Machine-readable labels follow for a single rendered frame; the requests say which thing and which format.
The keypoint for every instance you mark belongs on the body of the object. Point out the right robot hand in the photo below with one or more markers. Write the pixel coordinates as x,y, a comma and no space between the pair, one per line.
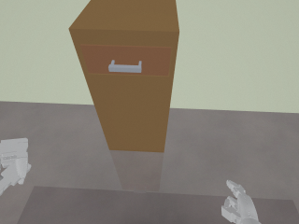
237,209

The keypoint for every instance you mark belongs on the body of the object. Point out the left robot hand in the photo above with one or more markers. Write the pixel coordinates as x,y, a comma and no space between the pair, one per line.
14,157

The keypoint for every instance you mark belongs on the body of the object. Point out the handle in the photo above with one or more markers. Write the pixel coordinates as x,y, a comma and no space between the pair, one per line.
125,68

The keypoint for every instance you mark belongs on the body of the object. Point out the cabinet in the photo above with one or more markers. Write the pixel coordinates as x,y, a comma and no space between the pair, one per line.
133,110

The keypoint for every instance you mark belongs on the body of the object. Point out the drawer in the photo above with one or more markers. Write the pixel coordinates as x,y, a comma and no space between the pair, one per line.
155,61

